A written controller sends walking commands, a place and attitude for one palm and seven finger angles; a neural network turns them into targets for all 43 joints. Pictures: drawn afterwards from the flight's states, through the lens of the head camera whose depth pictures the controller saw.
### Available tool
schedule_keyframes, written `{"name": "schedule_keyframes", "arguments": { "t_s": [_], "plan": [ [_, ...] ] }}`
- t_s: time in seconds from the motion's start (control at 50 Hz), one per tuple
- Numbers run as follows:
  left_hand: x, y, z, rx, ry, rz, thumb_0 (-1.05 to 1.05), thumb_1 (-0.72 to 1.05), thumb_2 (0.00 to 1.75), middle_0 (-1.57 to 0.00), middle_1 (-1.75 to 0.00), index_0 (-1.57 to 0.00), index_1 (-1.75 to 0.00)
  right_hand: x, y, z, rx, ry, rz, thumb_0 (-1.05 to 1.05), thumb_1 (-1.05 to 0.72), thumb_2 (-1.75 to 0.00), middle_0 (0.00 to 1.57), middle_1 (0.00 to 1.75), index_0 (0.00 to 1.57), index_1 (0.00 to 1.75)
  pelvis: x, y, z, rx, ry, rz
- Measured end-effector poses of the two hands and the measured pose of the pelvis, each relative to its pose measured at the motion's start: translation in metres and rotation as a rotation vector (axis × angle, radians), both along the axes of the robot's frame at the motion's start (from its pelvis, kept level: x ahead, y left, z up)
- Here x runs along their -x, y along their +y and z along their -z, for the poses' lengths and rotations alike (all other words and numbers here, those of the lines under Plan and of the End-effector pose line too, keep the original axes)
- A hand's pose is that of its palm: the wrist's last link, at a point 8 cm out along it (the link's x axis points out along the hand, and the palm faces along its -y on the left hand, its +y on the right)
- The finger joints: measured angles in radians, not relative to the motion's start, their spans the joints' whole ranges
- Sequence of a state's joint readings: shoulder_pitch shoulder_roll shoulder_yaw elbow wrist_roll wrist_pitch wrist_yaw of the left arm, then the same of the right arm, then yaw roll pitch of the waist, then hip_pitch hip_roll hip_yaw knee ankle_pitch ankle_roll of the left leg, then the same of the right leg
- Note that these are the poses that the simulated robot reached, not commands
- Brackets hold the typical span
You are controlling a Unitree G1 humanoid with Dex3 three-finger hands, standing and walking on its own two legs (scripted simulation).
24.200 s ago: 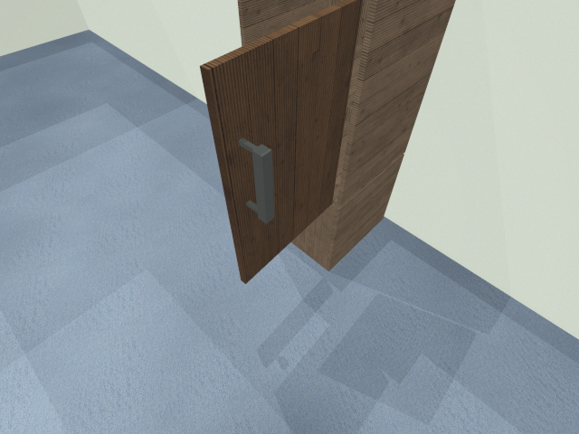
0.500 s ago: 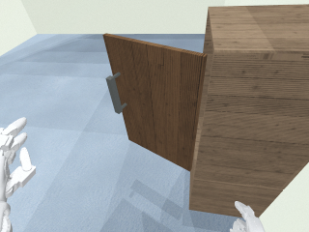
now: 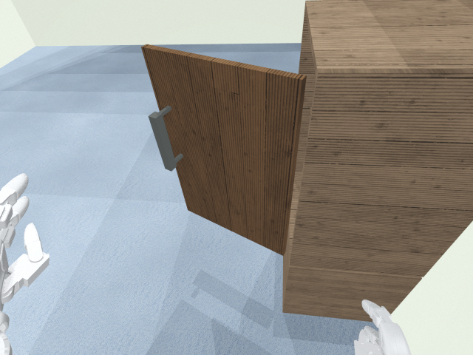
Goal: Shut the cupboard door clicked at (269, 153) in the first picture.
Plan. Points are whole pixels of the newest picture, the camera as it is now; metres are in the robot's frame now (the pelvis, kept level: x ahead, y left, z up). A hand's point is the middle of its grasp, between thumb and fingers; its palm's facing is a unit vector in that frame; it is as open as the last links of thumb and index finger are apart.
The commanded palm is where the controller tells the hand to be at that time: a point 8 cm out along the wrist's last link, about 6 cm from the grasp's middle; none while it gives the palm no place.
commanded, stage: step back with the hand held close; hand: left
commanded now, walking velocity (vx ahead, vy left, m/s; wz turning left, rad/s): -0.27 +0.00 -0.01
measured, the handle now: (168, 139) +0.63 +0.25 +0.02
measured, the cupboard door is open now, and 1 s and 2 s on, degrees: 66 66 66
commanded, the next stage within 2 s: stop stepping back and stand still in 1.34 s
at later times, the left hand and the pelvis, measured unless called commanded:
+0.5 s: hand out of the picture +0.13 +0.31 +0.16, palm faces +0.43 -0.77 -0.48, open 7.4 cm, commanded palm +0.07 +0.34 +0.18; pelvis -0.07 +0.04 -0.01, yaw +0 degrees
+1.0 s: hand out of the picture +0.06 +0.31 +0.17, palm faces +0.45 -0.78 -0.44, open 7.4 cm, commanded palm +0.00 +0.33 +0.18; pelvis -0.14 +0.04 -0.02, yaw +0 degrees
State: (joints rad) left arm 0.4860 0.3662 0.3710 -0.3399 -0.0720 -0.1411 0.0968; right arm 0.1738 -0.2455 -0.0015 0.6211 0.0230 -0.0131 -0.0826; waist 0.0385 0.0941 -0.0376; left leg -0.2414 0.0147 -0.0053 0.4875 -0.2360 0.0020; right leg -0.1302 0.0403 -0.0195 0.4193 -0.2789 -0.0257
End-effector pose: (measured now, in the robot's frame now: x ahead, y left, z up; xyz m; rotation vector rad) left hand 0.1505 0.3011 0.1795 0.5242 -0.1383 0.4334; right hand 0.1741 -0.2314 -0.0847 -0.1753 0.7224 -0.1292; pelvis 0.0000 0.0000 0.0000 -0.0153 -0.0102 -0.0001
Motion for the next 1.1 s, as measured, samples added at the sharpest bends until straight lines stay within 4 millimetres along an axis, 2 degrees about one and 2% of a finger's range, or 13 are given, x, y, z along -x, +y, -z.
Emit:
{"name": "schedule_keyframes", "arguments": {
  "t_s": [0.12,0.24,0.38,0.5,0.64,0.72,0.82,0.92,0.98,1.1],
  "plan": [
    [-0.003,0.010,0.001,-0.020,0.033,0.035,0.02,0.89,0.89,-0.21,-0.30,-0.21,-0.31,0.013,-0.001,-0.001,0.028,0.037,0.066,0.02,-0.91,-0.89,0.20,0.29,0.20,0.30,0.005,0.014,0.000,-0.008,0.017,0.013],
    [0.004,0.022,-0.003,-0.047,0.020,0.075,0.02,0.89,0.89,-0.21,-0.30,-0.22,-0.31,0.030,0.008,-0.009,0.039,0.032,0.094,0.02,-0.91,-0.89,0.20,0.29,0.20,0.30,0.020,0.026,0.001,-0.008,0.020,0.027],
    [0.030,0.033,-0.001,-0.050,-0.026,0.086,0.01,0.89,0.89,-0.21,-0.30,-0.22,-0.31,0.055,0.022,-0.015,0.053,0.005,0.084,0.01,-0.90,-0.89,0.20,0.29,0.20,0.30,0.045,0.035,0.004,0.001,0.015,0.024],
    [0.060,0.041,0.003,-0.066,-0.069,0.045,0.01,0.89,0.89,-0.21,-0.30,-0.22,-0.31,0.078,0.030,-0.009,0.065,0.003,0.046,0.01,-0.90,-0.89,0.20,0.29,0.20,0.30,0.067,0.036,0.010,0.010,0.010,-0.001],
    [0.092,0.037,0.005,-0.043,-0.117,0.012,0.02,0.89,0.89,-0.21,-0.30,-0.21,-0.31,0.105,0.029,0.003,0.072,0.044,0.003,0.01,-0.90,-0.89,0.20,0.30,0.20,0.30,0.087,0.032,0.014,0.015,0.007,-0.016],
    [0.100,0.035,0.006,-0.022,-0.168,0.037,0.01,0.89,0.89,-0.21,-0.30,-0.21,-0.31,0.121,0.028,0.005,0.099,0.066,0.006,0.02,-0.90,-0.89,0.20,0.30,0.20,0.30,0.098,0.037,0.017,0.019,0.002,-0.022],
    [0.105,0.044,-0.001,-0.070,-0.199,0.071,0.01,0.89,0.89,-0.21,-0.30,-0.22,-0.31,0.136,0.031,0.002,0.115,0.039,0.036,0.02,-0.90,-0.89,0.20,0.30,0.20,0.30,0.112,0.042,0.018,0.051,-0.003,-0.030],
    [0.123,0.051,-0.011,-0.120,-0.206,0.067,0.01,0.89,0.89,-0.21,-0.30,-0.21,-0.31,0.146,0.039,-0.002,0.082,0.017,0.020,0.02,-0.90,-0.89,0.20,0.29,0.20,0.30,0.124,0.037,0.016,0.063,0.039,-0.038],
    [0.134,0.044,-0.007,-0.112,-0.191,0.080,0.01,0.89,0.89,-0.21,-0.30,-0.21,-0.31,0.149,0.040,0.002,0.069,0.008,-0.004,0.01,-0.90,-0.89,0.20,0.30,0.20,0.30,0.137,0.035,0.019,0.046,0.060,0.000],
    [0.143,0.029,-0.002,-0.044,-0.215,0.163,0.01,0.89,0.89,-0.21,-0.30,-0.21,-0.31,0.165,0.042,0.001,0.083,0.007,0.016,0.02,-0.90,-0.89,0.20,0.30,0.20,0.30,0.154,0.041,0.019,0.055,0.010,0.012]
  ]
}}
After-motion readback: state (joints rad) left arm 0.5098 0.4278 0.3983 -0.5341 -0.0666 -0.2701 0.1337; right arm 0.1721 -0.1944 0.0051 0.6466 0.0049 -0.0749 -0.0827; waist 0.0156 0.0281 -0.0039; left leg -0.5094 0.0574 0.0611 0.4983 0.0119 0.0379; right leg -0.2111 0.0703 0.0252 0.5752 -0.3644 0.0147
